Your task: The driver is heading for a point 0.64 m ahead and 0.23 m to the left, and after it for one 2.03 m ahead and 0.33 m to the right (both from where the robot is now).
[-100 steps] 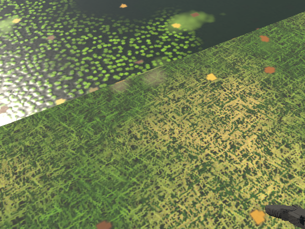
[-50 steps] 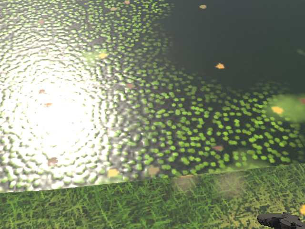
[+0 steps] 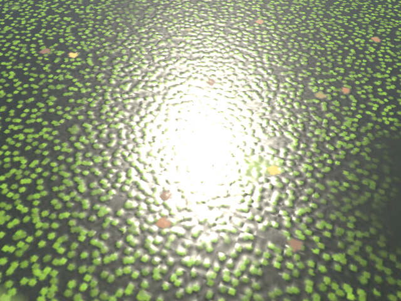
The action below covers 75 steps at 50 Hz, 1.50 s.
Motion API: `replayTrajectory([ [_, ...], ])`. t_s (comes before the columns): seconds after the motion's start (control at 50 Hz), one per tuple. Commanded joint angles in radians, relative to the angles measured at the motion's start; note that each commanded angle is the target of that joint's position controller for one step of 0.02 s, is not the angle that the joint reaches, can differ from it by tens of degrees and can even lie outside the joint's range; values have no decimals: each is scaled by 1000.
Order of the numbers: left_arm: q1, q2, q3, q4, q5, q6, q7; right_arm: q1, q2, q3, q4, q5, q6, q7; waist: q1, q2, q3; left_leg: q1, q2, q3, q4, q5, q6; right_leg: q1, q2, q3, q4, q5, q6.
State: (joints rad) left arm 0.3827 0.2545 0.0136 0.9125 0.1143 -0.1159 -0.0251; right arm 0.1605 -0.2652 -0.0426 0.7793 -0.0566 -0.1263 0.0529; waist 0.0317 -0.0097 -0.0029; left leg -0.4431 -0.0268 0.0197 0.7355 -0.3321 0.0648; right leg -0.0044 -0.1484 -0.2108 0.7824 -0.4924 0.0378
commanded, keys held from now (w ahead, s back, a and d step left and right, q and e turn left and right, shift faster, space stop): w+q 0.20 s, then q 0.44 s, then w+q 0.36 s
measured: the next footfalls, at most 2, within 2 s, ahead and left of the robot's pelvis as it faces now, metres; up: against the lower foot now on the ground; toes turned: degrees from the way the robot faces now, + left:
right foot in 0.34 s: +0.42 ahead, -0.08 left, -0.10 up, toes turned +15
left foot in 0.78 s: +0.33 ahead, +0.17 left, -0.10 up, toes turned +29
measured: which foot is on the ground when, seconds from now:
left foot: down 0.00-0.36, up 0.38-0.76, down 0.78-1.00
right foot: up 0.00-0.32, down 0.34-0.78, up 0.80-1.00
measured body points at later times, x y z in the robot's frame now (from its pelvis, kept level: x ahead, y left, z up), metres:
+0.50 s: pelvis +0.27 -0.01 -0.08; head +0.30 +0.00 +0.36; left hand +0.37 +0.25 -0.20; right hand +0.39 -0.26 -0.21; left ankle +0.16 +0.09 -0.60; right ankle +0.38 -0.09 -0.81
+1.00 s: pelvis +0.36 +0.10 -0.06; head +0.35 +0.14 +0.38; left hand +0.34 +0.42 -0.18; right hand +0.57 -0.09 -0.16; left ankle +0.29 +0.15 -0.81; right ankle +0.54 -0.01 -0.74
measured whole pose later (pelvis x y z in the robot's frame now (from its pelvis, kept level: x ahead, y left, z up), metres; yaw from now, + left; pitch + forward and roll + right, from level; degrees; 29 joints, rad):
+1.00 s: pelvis +0.36 +0.10 -0.06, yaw +35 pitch +4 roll -3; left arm 0.11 0.30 0.09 0.78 0.01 -0.06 0.00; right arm 0.38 -0.23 -0.07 0.70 0.01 -0.03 -0.03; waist -0.02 -0.04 -0.04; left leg -0.23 -0.05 -0.11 0.42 -0.25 0.07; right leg -0.65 -0.04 0.04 0.91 -0.13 0.04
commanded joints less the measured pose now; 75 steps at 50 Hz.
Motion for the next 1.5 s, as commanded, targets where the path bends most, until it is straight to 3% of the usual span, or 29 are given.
replayTrajectory([
  [0.02, -299, 30, -11, -203, -63, -34, -60, 540, -179, -64, 115, -17, -33, -47, -300, 92, -41, 876, 260, -645, -381, 195, 309, -1000, 166, 270, 553, -96, -62],
  [0.04, -365, 66, 1, -216, -57, -28, -39, 445, -112, -44, 116, 2, -40, -39, -244, 83, 65, 665, 245, -565, -389, 135, 262, -967, 100, 302, 542, -19, -73],
  [0.06, -322, 94, 12, -237, -40, -24, -13, 375, -69, -16, 96, 16, -39, -21, -165, 114, 13, 512, 248, -569, -357, 177, 299, -863, 86, 330, 536, -2, -61],
  [0.14, -215, 26, -15, -205, 10, 16, 5, 111, 24, 51, 15, -17, -25, -14, 1, 43, 44, -8, 127, -363, -366, 21, 213, -580, 56, 348, 218, 387, -78],
  [0.22, -304, -7, -45, -271, -69, 37, -13, 193, -134, 9, 41, -38, -21, 1, -36, 17, 70, -362, 10, -263, -288, -109, 169, -152, 128, 216, -142, 848, -11],
  [0.24, -388, 120, 24, -302, -152, 19, 14, 235, -147, -27, 62, 136, 13, -75, -63, -7, 116, -252, 26, -347, -231, 38, 156, -260, 177, 250, -223, 813, -8],
  [0.26, -429, 103, 16, -325, -159, 7, 21, 281, -126, -16, 80, 144, 36, -110, -84, 15, 104, -120, 30, -381, -141, 73, 135, -330, 174, 288, -311, 789, -6],
  [0.34, -246, 33, 27, -256, -108, -12, 3, 337, -44, -24, 80, 94, 120, -148, -42, 24, -76, 79, -76, -287, 332, -3, 26, -129, 117, 273, -531, 1113, -18],
  [0.36, -75, 54, 37, -209, -110, -3, 7, 335, -6, -16, 55, 76, 124, -137, 19, -36, -163, -126, -117, -216, 568, -310, -12, 164, -7, 347, -380, 1366, -27],
  [0.38, 27, 95, 44, -183, -122, -4, 1, 474, 29, 5, 33, 94, 121, -120, 12, -213, -364, -383, -135, -249, 923, -551, -48, 548, -249, 514, -139, 1529, -172],
  [0.4, 7, 134, 58, -191, -135, 14, -5, 511, -26, 4, -5, 100, 105, -106, 3, -277, -460, -504, -65, -264, 1097, -508, -73, 583, -330, 654, -146, 1370, -274],
  [0.44, -148, 150, 70, -218, -115, 52, 25, 293, -86, -11, -88, 114, 113, -110, -9, -120, -353, -638, 25, -130, 1217, -304, -127, 327, -366, 727, -358, 619, -393],
  [0.48, -254, 78, 37, -224, -80, 80, 63, 174, -98, -31, -114, 97, 167, -136, -48, -26, -139, -490, 64, -128, 1156, -194, -148, -116, -319, 633, -495, 463, -352],
  [0.52, -294, 107, 44, -200, -84, 78, 61, 176, -86, -45, -127, 75, 185, -139, -86, -64, -16, -344, 68, -103, 956, -74, -141, -366, -171, 406, -549, 456, -268],
  [0.64, -297, 156, 73, -173, -117, 86, 73, 72, -12, -32, -173, 84, 136, -69, -58, -148, -149, -36, 75, -47, 124, 219, -126, -256, -120, 186, -513, 671, -253],
  [0.74, -241, 179, 98, -159, -148, 104, 48, 41, -88, -69, -183, 73, 166, -44, -39, -115, -79, 121, 43, 37, -109, 49, -23, -299, -170, 216, -482, 54, -172],
  [0.78, -203, 91, 75, -149, -117, 113, 34, 211, -156, -105, -121, 86, 162, -62, -82, 80, -87, 365, 90, -97, -263, -79, 58, -465, -69, 90, -142, -78, -76],
  [0.8, -240, 34, 54, -222, -84, 104, 22, 260, -286, -125, -137, 88, 153, -70, -67, 355, -55, 522, 326, -576, -374, -217, 222, -844, 94, 35, 287, -176, 7],
  [0.82, -353, 106, 74, -245, -113, 72, 21, 295, -268, -118, -151, 65, 123, -58, -152, 266, -56, 495, 373, -765, -515, -349, 311, -1002, 134, 235, 403, -125, -13],
  [0.84, -382, 151, 89, -257, -136, 52, 21, 261, -220, -100, -148, 58, 99, -57, -125, 206, -8, 468, 352, -710, -524, -321, 275, -1029, 101, 281, 412, -16, -39],
  [0.9, -304, 160, 102, -202, -96, 35, 33, 125, -142, -71, -175, 73, 90, -70, -30, 148, -11, 322, 245, -481, -505, -87, 177, -854, 56, 285, 274, 248, -22],
  [1.1, -484, 55, 67, -253, -107, 24, 2, 258, -130, -77, -98, 77, 87, -101, -90, 134, 3, 292, 155, -299, -407, 453, 122, -618, 157, 249, -179, 538, 8],
  [1.22, -366, 89, 76, -229, -91, 5, -21, 228, -107, -68, -90, 81, 93, -98, -32, 147, -61, 346, 139, -298, -205, 747, 69, -353, 192, 191, -358, 554, -95],
  [1.24, -282, 130, 85, -214, -78, 0, -17, 223, -90, -64, -101, 65, 84, -95, -2, 118, -140, 292, 92, -263, -85, 728, 29, -166, 120, 261, -343, 798, -144],
  [1.26, -159, 201, 103, -192, -62, 4, -13, 307, -46, -50, -104, 46, 73, -93, -3, -66, -311, 49, 13, -217, 187, 453, -42, 207, -73, 478, -241, 1127, -296],
  [1.28, -89, 135, 88, -147, -92, 19, -18, 385, -65, -45, -62, 42, 70, -87, 11, -276, -435, -81, -57, -169, 460, -246, -117, 340, -233, 728, -295, 1184, -455],
  [1.3, -119, 105, 76, -162, -125, 36, -19, 341, -140, -65, -75, 53, 72, -79, 9, -193, -363, -141, -19, -190, 527, -315, -129, 249, -206, 763, -358, 959, -430],
  [1.36, -282, 140, 86, -216, -122, 72, 3, 111, -132, -74, -137, 47, 101, -102, -10, -33, -89, -205, 41, -128, 451, -182, -139, -87, -95, 619, -445, 671, -328],
  [1.5, -292, 179, 120, -252, -129, 128, 33, 89, -56, -56, -130, 53, 108, -107, -40, -131, -141, 57, -7, -90, 37, 9, -126, -309, 5, 559, -487, 465, -267],
])
Keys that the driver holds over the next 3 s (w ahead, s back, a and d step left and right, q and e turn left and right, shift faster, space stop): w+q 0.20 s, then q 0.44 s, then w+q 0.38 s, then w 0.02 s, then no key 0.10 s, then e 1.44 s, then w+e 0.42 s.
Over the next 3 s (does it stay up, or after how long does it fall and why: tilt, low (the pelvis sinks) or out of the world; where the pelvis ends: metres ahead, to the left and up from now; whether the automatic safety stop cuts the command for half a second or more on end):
stays up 0.64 0.14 -0.09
